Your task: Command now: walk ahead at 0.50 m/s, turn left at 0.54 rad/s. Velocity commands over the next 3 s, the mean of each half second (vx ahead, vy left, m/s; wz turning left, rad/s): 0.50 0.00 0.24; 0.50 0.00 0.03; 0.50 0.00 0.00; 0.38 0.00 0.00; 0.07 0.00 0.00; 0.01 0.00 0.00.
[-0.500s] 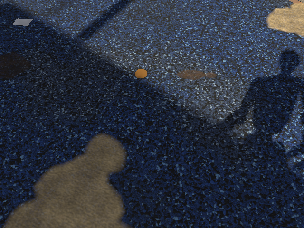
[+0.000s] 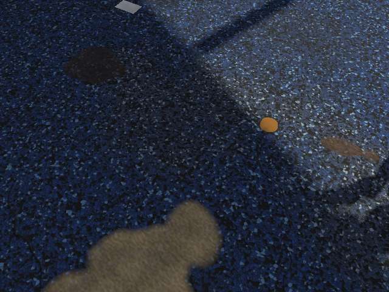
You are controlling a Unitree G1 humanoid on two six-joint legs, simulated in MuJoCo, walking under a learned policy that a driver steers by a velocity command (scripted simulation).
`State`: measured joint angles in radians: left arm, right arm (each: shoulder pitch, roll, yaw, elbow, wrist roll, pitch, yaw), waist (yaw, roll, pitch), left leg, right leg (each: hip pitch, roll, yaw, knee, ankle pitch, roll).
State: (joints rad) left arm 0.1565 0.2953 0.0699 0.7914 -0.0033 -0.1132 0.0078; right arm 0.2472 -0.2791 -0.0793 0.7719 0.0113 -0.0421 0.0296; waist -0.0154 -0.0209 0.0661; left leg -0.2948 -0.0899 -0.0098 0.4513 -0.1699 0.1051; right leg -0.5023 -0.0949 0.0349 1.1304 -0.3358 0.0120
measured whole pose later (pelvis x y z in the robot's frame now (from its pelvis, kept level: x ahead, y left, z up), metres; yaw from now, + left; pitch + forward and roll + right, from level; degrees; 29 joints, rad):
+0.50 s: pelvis +0.31 -0.05 +0.00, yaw +6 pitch +1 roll -1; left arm 0.18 0.27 0.05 0.80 0.00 -0.10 -0.03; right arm 0.32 -0.28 -0.05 0.82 0.02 -0.06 0.00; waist -0.01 0.03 0.03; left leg -0.40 0.00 -0.06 1.17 -0.37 0.04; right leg -0.32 0.05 -0.05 0.45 -0.16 -0.06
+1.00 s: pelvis +0.59 +0.04 +0.00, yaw +6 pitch +2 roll +0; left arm 0.31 0.30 0.04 0.89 -0.02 -0.08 -0.01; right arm 0.16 -0.27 -0.05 0.75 0.00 -0.08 0.03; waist 0.02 -0.03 0.03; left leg -0.36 -0.03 0.04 0.48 -0.15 0.05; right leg -0.37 -0.04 0.03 1.14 -0.40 -0.03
